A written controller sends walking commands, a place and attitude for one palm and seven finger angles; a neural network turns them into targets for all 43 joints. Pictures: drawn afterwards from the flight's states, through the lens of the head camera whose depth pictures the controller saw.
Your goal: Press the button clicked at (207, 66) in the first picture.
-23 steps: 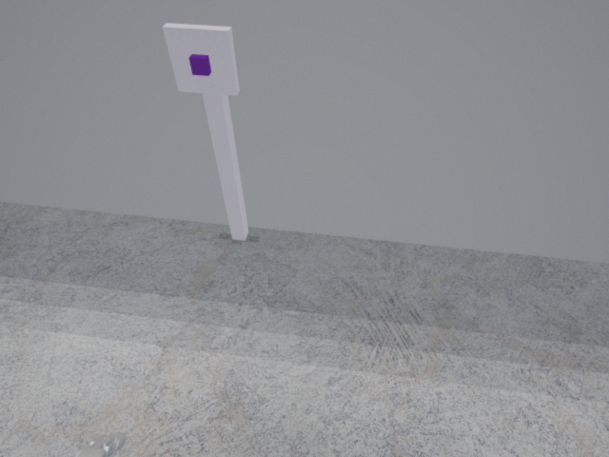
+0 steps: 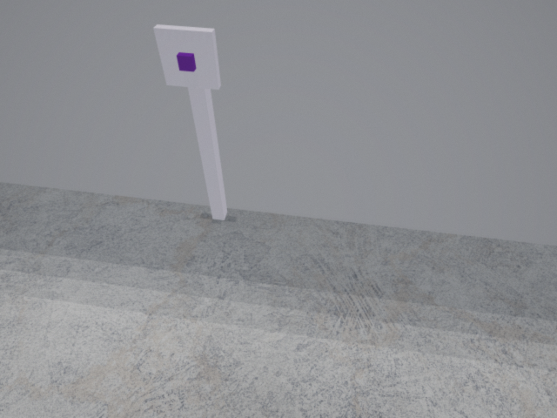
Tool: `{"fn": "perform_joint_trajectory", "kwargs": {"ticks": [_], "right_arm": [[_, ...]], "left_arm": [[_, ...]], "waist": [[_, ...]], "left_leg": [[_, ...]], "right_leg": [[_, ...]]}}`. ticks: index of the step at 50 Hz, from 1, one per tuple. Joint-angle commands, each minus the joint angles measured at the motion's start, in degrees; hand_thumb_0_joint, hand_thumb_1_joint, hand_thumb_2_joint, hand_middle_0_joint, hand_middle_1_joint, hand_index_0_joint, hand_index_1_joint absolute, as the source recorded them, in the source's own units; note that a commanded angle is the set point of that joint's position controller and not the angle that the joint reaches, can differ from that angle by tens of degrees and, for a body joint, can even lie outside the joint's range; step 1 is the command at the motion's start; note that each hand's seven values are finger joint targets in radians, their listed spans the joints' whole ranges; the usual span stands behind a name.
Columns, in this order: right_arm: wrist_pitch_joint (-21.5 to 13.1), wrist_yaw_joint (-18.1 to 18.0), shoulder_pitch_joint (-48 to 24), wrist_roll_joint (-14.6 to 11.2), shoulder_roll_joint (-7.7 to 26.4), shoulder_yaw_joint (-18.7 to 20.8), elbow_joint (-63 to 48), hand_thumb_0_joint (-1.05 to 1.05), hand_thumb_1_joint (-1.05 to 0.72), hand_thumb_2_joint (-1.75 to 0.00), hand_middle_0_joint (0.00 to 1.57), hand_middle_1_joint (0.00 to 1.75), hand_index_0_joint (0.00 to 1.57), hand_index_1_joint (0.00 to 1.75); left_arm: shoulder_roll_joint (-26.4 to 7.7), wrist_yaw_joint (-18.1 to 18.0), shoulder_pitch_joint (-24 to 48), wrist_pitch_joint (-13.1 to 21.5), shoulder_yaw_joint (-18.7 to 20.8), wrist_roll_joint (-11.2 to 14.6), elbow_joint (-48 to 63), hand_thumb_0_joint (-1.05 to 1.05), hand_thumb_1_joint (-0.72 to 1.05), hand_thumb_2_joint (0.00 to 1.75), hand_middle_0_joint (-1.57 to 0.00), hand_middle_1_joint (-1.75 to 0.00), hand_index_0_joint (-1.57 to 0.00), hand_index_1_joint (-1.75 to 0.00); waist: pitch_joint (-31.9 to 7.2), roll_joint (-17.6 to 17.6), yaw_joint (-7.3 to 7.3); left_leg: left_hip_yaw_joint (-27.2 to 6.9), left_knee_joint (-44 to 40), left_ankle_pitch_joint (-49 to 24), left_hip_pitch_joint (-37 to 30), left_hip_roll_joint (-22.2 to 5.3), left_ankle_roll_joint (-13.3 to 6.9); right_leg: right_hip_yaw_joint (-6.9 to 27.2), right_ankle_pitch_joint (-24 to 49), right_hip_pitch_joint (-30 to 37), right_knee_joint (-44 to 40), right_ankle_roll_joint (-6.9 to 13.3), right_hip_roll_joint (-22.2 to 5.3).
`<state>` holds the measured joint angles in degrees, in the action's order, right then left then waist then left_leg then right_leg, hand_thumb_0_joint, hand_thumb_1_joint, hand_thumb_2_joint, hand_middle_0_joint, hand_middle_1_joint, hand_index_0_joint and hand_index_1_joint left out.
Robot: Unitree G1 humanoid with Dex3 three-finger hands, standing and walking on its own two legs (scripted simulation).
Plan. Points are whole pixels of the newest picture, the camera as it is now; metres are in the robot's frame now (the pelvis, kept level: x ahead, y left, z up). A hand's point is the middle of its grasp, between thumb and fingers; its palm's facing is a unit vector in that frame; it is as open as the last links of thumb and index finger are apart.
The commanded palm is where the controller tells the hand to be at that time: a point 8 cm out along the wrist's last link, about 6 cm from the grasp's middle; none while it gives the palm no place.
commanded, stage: stand and wait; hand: left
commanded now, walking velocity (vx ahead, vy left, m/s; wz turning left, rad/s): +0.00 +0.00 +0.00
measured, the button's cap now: (186, 61) +1.08 +0.36 +0.02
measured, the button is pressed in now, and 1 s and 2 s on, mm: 0 0 0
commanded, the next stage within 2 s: look at it before walking up in 0.36 s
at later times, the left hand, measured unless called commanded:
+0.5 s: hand out of the picture +0.06 +0.25 -0.15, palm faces -0.02 -0.94 -0.34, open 7.4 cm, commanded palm none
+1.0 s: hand out of the picture +0.07 +0.25 -0.15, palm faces -0.03 -0.94 -0.33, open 7.4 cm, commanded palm none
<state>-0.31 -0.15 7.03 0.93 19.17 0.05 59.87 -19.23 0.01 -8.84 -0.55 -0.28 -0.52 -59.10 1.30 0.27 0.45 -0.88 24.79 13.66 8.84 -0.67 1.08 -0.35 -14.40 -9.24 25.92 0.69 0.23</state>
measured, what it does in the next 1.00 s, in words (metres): stands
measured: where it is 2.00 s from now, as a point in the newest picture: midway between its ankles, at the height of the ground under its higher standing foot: outside the picture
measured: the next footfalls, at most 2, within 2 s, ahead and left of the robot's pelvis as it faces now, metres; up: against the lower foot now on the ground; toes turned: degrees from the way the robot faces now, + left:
none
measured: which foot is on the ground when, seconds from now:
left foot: down 0.00-1.00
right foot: down 0.00-1.00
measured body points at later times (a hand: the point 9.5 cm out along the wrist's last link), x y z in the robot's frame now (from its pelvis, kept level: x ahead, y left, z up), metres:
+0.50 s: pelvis -0.02 +0.00 +0.00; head -0.02 +0.00 +0.45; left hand +0.06 +0.30 -0.13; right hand +0.05 -0.29 -0.13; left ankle +0.00 +0.13 -0.74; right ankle +0.00 -0.11 -0.74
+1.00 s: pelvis -0.01 +0.00 +0.00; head +0.00 +0.00 +0.45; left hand +0.07 +0.30 -0.13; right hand +0.07 -0.29 -0.13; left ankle +0.00 +0.13 -0.74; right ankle +0.00 -0.11 -0.74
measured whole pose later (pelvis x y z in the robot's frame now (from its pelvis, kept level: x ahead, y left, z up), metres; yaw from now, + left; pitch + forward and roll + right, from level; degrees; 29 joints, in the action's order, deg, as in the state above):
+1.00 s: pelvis -0.01 +0.00 +0.00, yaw +0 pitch -2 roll +0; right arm -0.8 0.1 6.9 0.6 19.2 -0.1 63.7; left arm -19.5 0.1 -8.1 0.1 -0.3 -0.6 -62.1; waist 1.7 0.3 0.3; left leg -0.4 21.5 11.5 8.2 -0.8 1.0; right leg 0.1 -11.9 -8.7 22.4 0.5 0.3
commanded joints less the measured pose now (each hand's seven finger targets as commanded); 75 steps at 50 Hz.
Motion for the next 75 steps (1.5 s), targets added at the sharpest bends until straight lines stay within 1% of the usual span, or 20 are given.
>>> {"fn": "perform_joint_trajectory", "kwargs": {"ticks": [1, 20, 28, 55, 56, 59, 60, 62, 63, 64, 65, 66, 67, 68, 70, 71, 72, 73, 74, 75], "right_arm": [[-1.4, -0.8, -3.2, -0.2, 11.4, 2.2, -3.6, 0.0, -0.9, -0.9, 0.2, 0.3, 0.2, 0.3], [-1.5, -0.5, -1.3, -0.3, 11.9, 2.0, -0.1, 0.0, -0.9, -0.9, 0.2, 0.3, 0.2, 0.3], [-1.6, -0.5, -1.0, -0.3, 11.7, 2.1, -0.1, 0.0, -0.9, -0.9, 0.2, 0.3, 0.2, 0.3], [-1.5, -0.6, -2.7, -0.5, 12.1, 2.0, -0.2, 0.0, -0.9, -0.9, 0.2, 0.3, 0.2, 0.3], [-1.3, -0.5, -2.5, -0.4, 11.6, 2.0, -0.5, 0.0, -0.9, -0.9, 0.2, 0.3, 0.2, 0.3], [0.1, -0.3, 0.1, -0.3, 5.4, 1.0, -0.8, 0.0, -0.9, -0.9, 0.2, 0.3, 0.2, 0.3], [0.6, -0.2, 0.5, -0.3, 5.2, 1.0, -1.2, 0.0, -0.9, -0.9, 0.2, 0.3, 0.2, 0.3], [1.3, -0.1, 0.8, -0.3, 5.2, 1.5, -2.6, 0.0, -0.9, -0.9, 0.2, 0.3, 0.2, 0.3], [1.6, -0.1, 1.0, -0.3, 5.0, 1.9, -3.4, 0.0, -0.9, -0.9, 0.2, 0.3, 0.2, 0.3], [2.0, -0.1, 1.1, -0.3, 4.5, 2.2, -4.2, 0.0, -0.9, -0.9, 0.2, 0.3, 0.2, 0.3], [2.4, -0.1, 1.0, -0.2, 4.0, 2.6, -5.1, 0.0, -0.9, -0.9, 0.2, 0.3, 0.2, 0.3], [2.6, -0.1, 1.1, -0.2, 3.8, 3.1, -5.3, 0.0, -0.9, -0.9, 0.2, 0.3, 0.2, 0.3], [2.6, 0.0, 1.6, -0.4, 3.9, 3.4, -5.7, 0.0, -0.9, -0.9, 0.2, 0.3, 0.2, 0.3], [2.6, 0.3, 2.4, -0.6, 2.7, 3.5, -5.8, 0.0, -0.9, -0.9, 0.2, 0.3, 0.2, 0.3], [2.2, 0.8, 5.2, -0.9, 1.1, 3.4, -6.0, 0.0, -0.9, -0.9, 0.2, 0.3, 0.2, 0.3], [2.0, 0.9, 6.7, -0.7, 0.6, 3.5, -5.8, 0.0, -0.9, -0.9, 0.2, 0.3, 0.2, 0.3], [1.8, 1.1, 9.0, -0.4, 1.1, 3.5, -5.4, 0.0, -0.9, -0.9, 0.2, 0.3, 0.2, 0.3], [1.4, 1.0, 12.4, 0.1, 3.9, 4.0, -4.9, 0.0, -0.9, -0.9, 0.2, 0.3, 0.2, 0.3], [1.0, 0.8, 14.6, 0.6, 9.6, 5.6, -5.3, 0.0, -0.9, -0.9, 0.2, 0.3, 0.2, 0.3], [1.1, 0.5, 16.1, 0.5, 11.0, 5.9, -4.8, 0.0, -0.9, -0.9, 0.2, 0.3, 0.2, 0.3]], "left_arm": [[-12.1, -0.6, 3.8, 1.9, 2.5, 0.1, 3.4, 0.0, 0.9, 0.9, -0.2, -0.3, -0.2, -0.3], [-12.0, -0.5, 3.2, 1.7, 2.3, -0.1, 0.8, 0.0, 0.9, 0.9, -0.2, -0.3, -0.2, -0.3], [-12.0, -0.5, 3.1, 2.0, 2.4, -0.1, 0.8, 0.0, 0.9, 0.9, -0.2, -0.3, -0.2, -0.3], [-12.3, -0.7, 3.1, 2.2, 2.3, -0.1, 0.6, 0.0, 0.9, 0.9, -0.2, -0.3, -0.2, -0.3], [-12.0, -0.7, 3.0, 2.0, 2.4, -0.1, 0.7, 0.0, 0.9, 0.9, -0.2, -0.3, -0.2, -0.3], [-6.4, -1.4, -0.4, 0.3, 1.7, 0.0, 0.8, 0.0, 0.9, 0.9, -0.2, -0.3, -0.2, -0.3], [-6.5, -1.6, -0.9, -0.1, 1.9, 0.0, 1.2, 0.0, 0.9, 0.9, -0.2, -0.3, -0.2, -0.3], [-7.7, -1.8, -2.1, -0.5, 2.6, -0.2, 2.3, 0.0, 0.9, 0.9, -0.2, -0.3, -0.2, -0.3], [-8.6, -1.8, -2.7, -0.6, 3.1, -0.3, 3.1, 0.0, 0.9, 0.9, -0.2, -0.3, -0.2, -0.3], [-9.5, -1.9, -3.2, -0.7, 3.6, -0.4, 3.8, 0.0, 0.9, 0.9, -0.2, -0.3, -0.2, -0.3], [-9.8, -2.1, -3.3, -0.6, 3.9, -0.6, 4.7, 0.0, 0.9, 0.9, -0.2, -0.3, -0.2, -0.3], [-9.7, -2.3, -3.2, -0.4, 4.2, -1.0, 5.5, 0.0, 0.9, 0.9, -0.2, -0.3, -0.2, -0.3], [-9.2, -2.6, -2.5, -0.4, 4.3, -1.1, 6.2, 0.0, 0.9, 0.9, -0.2, -0.3, -0.2, -0.3], [-8.8, -2.6, -0.6, -0.2, 4.3, -1.4, 7.2, 0.0, 0.9, 0.9, -0.2, -0.3, -0.2, -0.3], [-8.7, -2.4, 0.9, -0.2, 4.6, -1.3, 8.4, 0.0, 0.9, 0.9, -0.2, -0.3, -0.2, -0.3], [-8.2, -2.2, 0.4, -0.3, 4.7, -1.1, 8.6, 0.0, 0.9, 0.9, -0.2, -0.3, -0.2, -0.3], [-7.5, -2.0, -0.3, -0.5, 4.8, -0.6, 8.4, 0.0, 0.9, 0.9, -0.2, -0.3, -0.2, -0.3], [-5.0, -1.6, -1.5, -0.9, 4.4, -0.3, 8.9, 0.0, 0.9, 0.9, -0.2, -0.3, -0.2, -0.3], [-0.7, -1.0, -0.9, -1.4, 3.8, -0.2, 11.1, 0.0, 0.9, 0.9, -0.2, -0.3, -0.2, -0.3], [-1.7, -0.8, 2.1, -1.5, 3.8, -0.8, 12.1, 0.0, 0.9, 0.9, -0.2, -0.3, -0.2, -0.3]], "waist": [[-2.8, -0.5, -0.4], [-0.3, -0.5, -0.27], [-2.2, 0.0, -0.42], [-3.0, -0.6, -0.35], [-3.3, -0.8, -0.34], [-2.5, -0.4, 0.17], [-1.8, 0.1, 0.23], [-2.0, 2.8, 0.73], [-2.5, 5.0, 0.92], [-2.4, 8.1, 1.18], [-1.3, 11.3, 1.41], [-1.4, 11.6, 1.54], [-1.2, 10.9, 1.07], [-0.4, 10.0, -0.16], [-1.5, 8.5, -1.68], [-2.4, 8.0, -2.03], [-3.6, 4.9, -3.04], [-4.5, -5.3, -4.33], [-2.1, -22.3, -4.91], [-1.5, -16.1, -5.85]], "left_leg": [[-4.5, -4.2, -8.2, 0.0, -5.2, -2.7], [-5.7, -7.1, -2.3, 1.8, -5.5, -2.8], [-5.4, -6.3, -5.5, 0.4, -5.6, -2.7], [-4.9, -6.1, -11.5, -1.6, -6.0, -2.5], [-5.1, -5.5, -12.6, -0.9, -6.0, -2.6], [-5.1, -2.5, -14.5, 3.4, -5.5, -2.0], [-5.1, -1.4, -13.7, 5.2, -5.2, -1.8], [-4.5, 3.1, -11.9, 8.7, -3.5, -1.6], [-3.1, 7.1, -9.7, 10.0, -2.2, -1.3], [-1.4, 12.5, -3.6, 11.4, -0.8, -0.8], [0.0, 19.3, 9.7, 13.7, 0.4, -0.3], [0.2, 26.4, 14.9, 15.4, 0.1, -0.1], [-0.1, 30.4, 16.6, 15.6, -1.0, -0.1], [0.3, 29.4, 16.9, 14.9, -2.0, 0.2], [2.4, 19.1, 12.3, 11.3, -2.6, 0.7], [4.3, 13.5, 6.6, 7.8, -1.7, 0.7], [4.5, 6.8, -0.2, 1.4, -1.5, 0.3], [-4.5, -0.9, -0.8, -3.1, -5.2, -1.9], [-26.7, -10.5, 1.1, -3.5, -18.7, -8.4], [-32.0, -13.5, 10.4, -1.0, -22.1, -12.5]], "right_leg": [[6.7, 7.8, 0.0, -6.1, 1.6, -7.1], [7.3, -0.8, -1.8, -8.5, 1.3, -6.6], [7.4, 2.7, -1.2, -8.2, 1.4, -6.9], [6.1, 11.8, 1.4, -7.3, 1.1, -7.4], [5.4, 12.3, 1.8, -6.3, 0.9, -7.5], [3.7, 12.8, 1.9, -3.0, -0.4, -8.3], [3.5, 12.0, 1.7, -2.5, -0.5, -8.8], [4.8, 11.6, 2.3, -2.6, 0.7, -11.3], [6.2, 11.7, 2.3, -3.6, 2.3, -14.2], [8.4, 12.8, 1.8, -5.2, 4.7, -17.4], [10.2, 15.6, 1.2, -6.6, 7.8, -20.9], [10.5, 19.7, 1.3, -6.9, 10.0, -22.5], [9.3, 21.9, 0.0, -6.5, 11.0, -23.4], [6.0, 24.8, -0.5, -4.8, 10.7, -22.5], [1.0, 26.4, -0.8, 0.4, 7.8, -20.9], [-1.3, 23.7, -1.9, 3.1, 5.9, -19.8], [-3.9, 15.7, -5.6, 6.9, 2.9, -18.1], [-6.6, 0.5, -12.2, 16.8, -0.4, -12.9], [-8.8, -24.2, -25.4, 30.7, -4.8, -4.1], [-1.7, -23.0, -27.4, 37.3, -3.3, -4.2]]}}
